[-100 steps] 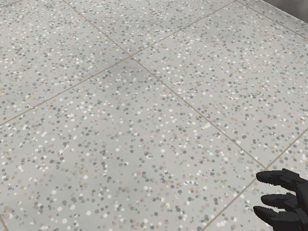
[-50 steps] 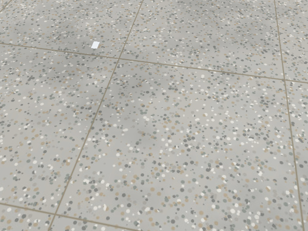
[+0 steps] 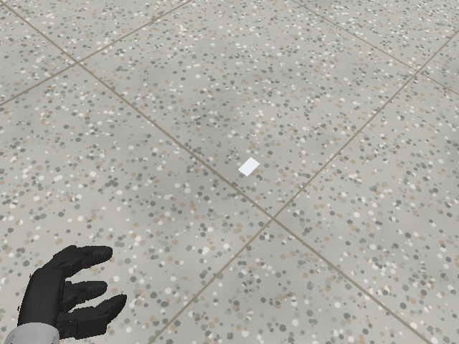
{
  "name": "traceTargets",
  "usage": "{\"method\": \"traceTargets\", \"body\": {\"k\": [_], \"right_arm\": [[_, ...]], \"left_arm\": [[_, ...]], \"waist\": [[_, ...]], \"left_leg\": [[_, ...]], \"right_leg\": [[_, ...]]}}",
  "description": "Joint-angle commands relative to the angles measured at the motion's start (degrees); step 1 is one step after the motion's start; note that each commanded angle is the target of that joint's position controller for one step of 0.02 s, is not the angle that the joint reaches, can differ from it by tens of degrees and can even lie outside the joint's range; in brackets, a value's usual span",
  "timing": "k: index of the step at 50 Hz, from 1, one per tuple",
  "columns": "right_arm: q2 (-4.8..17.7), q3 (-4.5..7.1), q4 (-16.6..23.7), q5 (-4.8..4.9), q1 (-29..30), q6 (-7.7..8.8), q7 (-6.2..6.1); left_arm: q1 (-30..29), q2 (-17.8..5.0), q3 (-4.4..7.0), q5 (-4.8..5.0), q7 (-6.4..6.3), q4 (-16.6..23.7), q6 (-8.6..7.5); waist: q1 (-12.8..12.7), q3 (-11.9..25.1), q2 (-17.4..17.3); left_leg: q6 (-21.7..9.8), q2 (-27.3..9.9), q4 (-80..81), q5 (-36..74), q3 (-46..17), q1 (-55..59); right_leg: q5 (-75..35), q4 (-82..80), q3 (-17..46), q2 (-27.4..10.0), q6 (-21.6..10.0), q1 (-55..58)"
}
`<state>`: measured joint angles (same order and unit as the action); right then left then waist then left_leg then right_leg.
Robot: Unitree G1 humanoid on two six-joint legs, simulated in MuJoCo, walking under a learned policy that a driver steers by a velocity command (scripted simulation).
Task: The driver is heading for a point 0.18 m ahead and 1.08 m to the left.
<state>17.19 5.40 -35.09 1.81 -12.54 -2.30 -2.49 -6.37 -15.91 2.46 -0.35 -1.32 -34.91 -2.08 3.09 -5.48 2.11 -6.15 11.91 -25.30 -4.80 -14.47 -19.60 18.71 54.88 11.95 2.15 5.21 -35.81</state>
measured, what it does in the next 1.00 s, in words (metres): walks ahead, turning left: right foot, then left foot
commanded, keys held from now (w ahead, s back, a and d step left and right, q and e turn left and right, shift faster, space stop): q+shift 0.30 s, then w+q+shift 0.70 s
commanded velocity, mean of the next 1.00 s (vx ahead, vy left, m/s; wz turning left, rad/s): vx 0.49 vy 0.00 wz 0.99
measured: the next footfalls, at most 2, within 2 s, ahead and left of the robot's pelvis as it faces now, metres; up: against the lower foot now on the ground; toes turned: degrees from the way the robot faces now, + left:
right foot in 0.22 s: +0.20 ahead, -0.15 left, +0.00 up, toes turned +23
left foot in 0.76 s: +0.13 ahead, +0.16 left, +0.00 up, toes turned +50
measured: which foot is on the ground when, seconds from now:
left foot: down 0.00-0.22, up 0.24-0.74, down 0.76-1.00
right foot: up 0.00-0.20, down 0.22-0.76, up 0.78-1.00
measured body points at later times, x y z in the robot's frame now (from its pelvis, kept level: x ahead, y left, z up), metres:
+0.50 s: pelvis +0.11 -0.07 +0.01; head +0.12 -0.04 +0.46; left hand +0.08 +0.24 -0.10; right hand +0.38 -0.25 -0.07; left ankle +0.04 +0.07 -0.64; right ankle +0.17 -0.17 -0.74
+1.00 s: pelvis +0.22 +0.20 +0.00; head +0.22 +0.24 +0.45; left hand +0.14 +0.50 -0.10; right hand +0.45 +0.03 -0.11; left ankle +0.10 +0.13 -0.74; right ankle +0.42 +0.19 -0.67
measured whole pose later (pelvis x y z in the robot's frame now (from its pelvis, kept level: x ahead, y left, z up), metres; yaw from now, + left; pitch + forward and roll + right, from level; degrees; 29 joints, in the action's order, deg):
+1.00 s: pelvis +0.22 +0.20 +0.00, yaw +57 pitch +3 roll -1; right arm 15.7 1.5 -43.3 -0.9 -28.6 2.2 0.9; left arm 6.7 -16.8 0.7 -3.2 2.9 -35.3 -0.4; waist 3.7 0.5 2.6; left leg -7.4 7.1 -19.5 -20.8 -6.8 -1.1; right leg 12.7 57.0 -0.1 -6.2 4.2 -41.5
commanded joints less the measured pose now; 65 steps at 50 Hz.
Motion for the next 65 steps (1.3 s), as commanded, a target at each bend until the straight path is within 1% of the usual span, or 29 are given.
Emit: {"method": "traceTargets", "body": {"k": [1,9,10,11,12,13,15,18,22,26,27,30,35,37,38,39,40,41,43,46,50,54,56,58,59,60,61,63,65], "right_arm": [[9.2,2.88,5.4,-0.01,1.2,-0.59,-1.11],[8.4,2.22,8.1,0.05,4.6,-1.25,0.11],[7.2,1.68,8.1,0.44,4.1,-1.29,0.42],[3.5,0.55,7.5,-0.24,-1.5,-1.31,0.78],[7.1,1.5,9.0,0.02,-2.0,-0.84,1.05],[12.5,2.85,8.7,-0.47,-1.3,-0.29,1.5],[13.7,3.45,5.8,-0.14,-0.8,-1.29,1.31],[9.1,1.54,7.4,-0.2,0.5,-1.31,1.71],[7.9,0.86,8.2,-0.01,4.5,0.75,2.21],[6.8,0.55,7.9,0.11,5.3,1.48,2.35],[5.7,-0.48,8.7,-6.24,8.5,0.15,5.66],[4.9,-0.64,8.5,-3.84,8.3,-0.44,8.75],[5.9,-1.11,8.1,-4.03,10.3,0.14,8.44],[6.1,-0.59,3.4,-4.3,-1.0,0.87,7.15],[9.4,1.06,-2.9,-4.08,-17.1,1.47,5.8],[14.7,1.2,-2.1,-2.63,-17.1,1.92,5.0],[18.1,1.83,1.7,-1.44,-14.5,2.43,3.89],[16.2,1.47,-0.2,-2.51,-14.9,2.66,3.24],[12.9,0.51,-0.7,-3.36,-11.9,3.26,2.62],[9.7,-0.97,-1.3,-2.65,-8.3,5.24,2.78],[10.5,-0.26,-4.4,-2.4,-10.9,6.63,3.09],[12.0,0.44,-7.4,-1.28,-12.3,7.39,2.5],[14.1,0.96,-7.7,-1.11,-9.5,7.5,2.39],[15.5,1.36,-7.5,-2.62,-4.5,7.77,2.94],[5.5,-1.03,-6.1,-3.54,-4.3,8.5,2.82],[1.2,-2.87,-2.6,-0.15,-11.4,8.18,3.18],[5.9,-2.61,-5.1,-2.18,-8.9,7.12,2.75],[7.9,-2.0,-6.2,-3.95,-4.0,5.54,4.15],[4.8,-2.75,-4.6,-4.39,-0.7,4.03,5.87]], "left_arm": [[2.4,-4.6,2.11,0.33,-0.4,2.1,0.16],[4.2,-6.7,3.84,0.56,0.89,0.9,-1.79],[5.9,-6.7,4.08,0.49,0.89,0.2,-1.74],[5.7,-9.1,4.41,-0.21,0.56,1.0,-1.09],[7.8,-10.8,4.61,-2.13,0.58,1.8,-0.46],[8.8,-10.0,5.0,-1.78,0.21,1.6,-0.62],[6.2,-5.8,3.64,-0.74,-1.04,2.9,0.27],[10.9,-8.9,3.86,0.12,-2.19,1.9,1.0],[18.3,-10.8,4.66,0.1,-1.38,-0.1,-0.66],[19.9,-11.7,5.17,0.09,-0.55,-1.3,-1.88],[23.9,-12.4,4.81,-2.92,0.67,-2.7,-0.98],[21.5,-13.4,5.14,-2.07,1.59,-2.6,-0.87],[22.4,-13.9,5.12,-2.32,1.31,-3.7,0.47],[22.0,-13.7,4.69,-1.64,1.62,-4.3,1.24],[21.2,-11.7,3.77,-2.33,1.93,-3.5,1.22],[17.7,-1.8,0.82,-3.17,2.68,1.1,1.04],[9.1,-5.6,1.37,-3.94,3.02,7.2,0.1],[6.1,-8.3,1.81,-3.8,3.32,8.0,-0.6],[12.8,-9.7,1.49,-3.76,3.58,4.0,-1.32],[13.4,-10.1,1.36,-3.6,3.98,2.7,0.89],[4.3,-6.9,-0.09,-2.13,4.17,5.0,1.0],[-0.5,-6.1,-0.78,-0.91,3.82,7.1,0.52],[9.1,-8.7,0.35,-0.82,2.51,4.4,0.38],[34.9,-13.8,3.25,-0.39,-0.25,-1.8,0.37],[45.4,-17.5,4.34,-2.43,-1.51,-3.8,-0.23],[35.8,-20.3,4.43,-4.02,-0.75,-1.7,-0.55],[25.3,-13.7,3.89,-3.33,-0.25,0.5,-0.31],[22.5,-7.3,2.43,-3.05,0.15,-1.0,-0.34],[25.2,-5.6,1.64,-2.76,0.37,-4.9,-1.45]], "waist": [[-2.6,14.0,-6.1],[-2.6,12.0,-10.7],[-3.2,12.5,-6.8],[0.0,15.8,3.9],[-0.1,14.1,12.2],[-0.4,13.2,12.1],[-1.2,9.4,4.3],[-3.4,8.5,6.0],[-7.2,8.5,6.4],[-6.9,6.3,6.0],[-7.1,6.4,-2.4],[-5.4,4.6,6.9],[-5.1,1.4,8.0],[1.2,4.3,2.7],[8.6,10.7,-8.2],[6.0,7.4,-25.1],[7.9,8.8,-22.2],[7.1,5.6,-13.3],[1.4,3.3,-6.9],[-2.2,0.4,-6.7],[-1.3,-1.3,-3.7],[-0.1,0.9,-5.7],[-4.7,6.8,-5.9],[-18.3,18.6,-5.2],[-19.3,24.9,7.7],[-9.0,29.3,26.3],[-7.2,19.2,15.2],[-6.0,9.6,1.1],[-4.5,4.6,1.1]], "left_leg": [[-5.0,-12.2,1.7,16.1,-15.6,10.8],[-2.1,-9.9,-5.0,7.9,-23.4,9.9],[-0.1,-6.8,-10.2,-6.2,-20.8,5.8],[2.6,-1.3,-21.9,-29.4,-12.9,-3.0],[5.7,2.3,-32.9,-37.0,-4.8,-12.2],[8.8,-3.6,-42.0,-32.4,-1.8,-16.0],[10.4,-7.9,-47.4,-22.8,1.4,-17.1],[9.4,-11.9,-48.5,-13.9,10.0,-22.3],[9.3,-17.1,-45.3,-13.6,13.0,-27.9],[9.0,-20.0,-42.4,-11.7,12.6,-29.4],[7.5,-16.8,-39.6,-11.4,14.2,-24.5],[5.9,-17.6,-31.8,-10.2,15.6,-19.0],[1.2,-15.7,-17.0,-19.6,22.7,-7.0],[-1.0,-10.2,-10.7,-17.6,25.3,8.8],[-2.9,-7.3,-7.8,-23.3,20.3,25.3],[-6.4,-22.0,1.5,-37.0,-7.8,29.7],[-11.7,-26.4,14.0,-37.7,-31.6,30.2],[-12.5,-28.9,13.9,-32.5,-28.7,31.7],[-10.7,-24.5,11.9,-26.3,-17.0,22.7],[-10.5,-18.5,16.9,-18.7,-10.4,13.0],[-10.6,-15.0,16.8,1.8,-6.1,12.4],[-8.4,-17.6,16.5,19.6,-7.8,14.6],[-4.9,-16.2,7.6,39.2,-6.2,14.5],[-2.2,-12.4,-21.4,40.1,-4.5,3.3],[-2.2,-6.7,-45.5,-1.0,-1.2,-6.8],[-1.4,-2.3,-56.5,-23.5,2.3,-19.0],[-1.9,-7.8,-58.6,-15.8,4.6,-22.1],[-1.2,-13.2,-54.4,-10.2,7.9,-19.9],[-0.3,-16.1,-51.9,-10.5,8.3,-19.4]], "right_leg": [[-4.4,-5.2,-2.7,2.8,0.9,2.9],[-9.0,-29.4,-2.2,2.4,-1.8,17.0],[-17.1,-35.9,-2.1,-0.7,-3.4,24.1],[-27.3,-33.5,7.0,-12.9,-8.8,34.9],[-36.1,-34.7,19.3,-23.2,-18.3,34.4],[-30.9,-36.2,23.9,-27.2,-22.3,31.9],[-15.9,-35.6,10.7,-18.8,-17.5,28.3],[4.4,-42.1,3.8,-15.4,-13.8,28.2],[17.1,-45.7,2.2,-18.0,-13.6,34.5],[17.7,-47.9,-1.3,-21.3,-14.0,34.8],[17.5,-48.2,-5.8,-22.0,-12.9,30.2],[16.4,-48.8,-13.6,-21.9,-9.9,27.1],[15.3,-46.1,-21.6,-22.9,-8.4,26.3],[-2.4,-28.0,-27.7,-20.5,-8.3,21.9],[-15.9,-1.6,-31.2,-16.2,-7.3,13.0],[15.1,18.5,-27.5,-8.8,-4.5,-11.2],[14.2,24.5,-13.9,-3.6,-2.8,-24.6],[9.6,25.4,-10.8,-6.5,-3.0,-28.2],[2.3,17.4,-11.1,-9.9,-2.9,-19.5],[-3.1,9.6,-12.0,-9.5,-1.2,-11.1],[-11.2,-5.1,-14.1,-5.7,-0.6,-7.7],[-20.0,-18.1,-13.4,-3.0,-3.4,4.5],[-15.6,-20.6,-13.8,0.4,-5.2,21.6],[-5.9,-17.4,-13.0,-2.7,-6.2,50.5],[19.5,-20.8,3.7,-16.8,-6.8,61.5],[34.6,-40.5,38.9,-28.9,-9.3,61.6],[40.3,-43.1,37.7,-26.7,-11.3,50.7],[23.3,-40.9,18.8,-23.2,-12.7,37.2],[11.7,-42.3,6.3,-21.0,-11.7,29.8]]}}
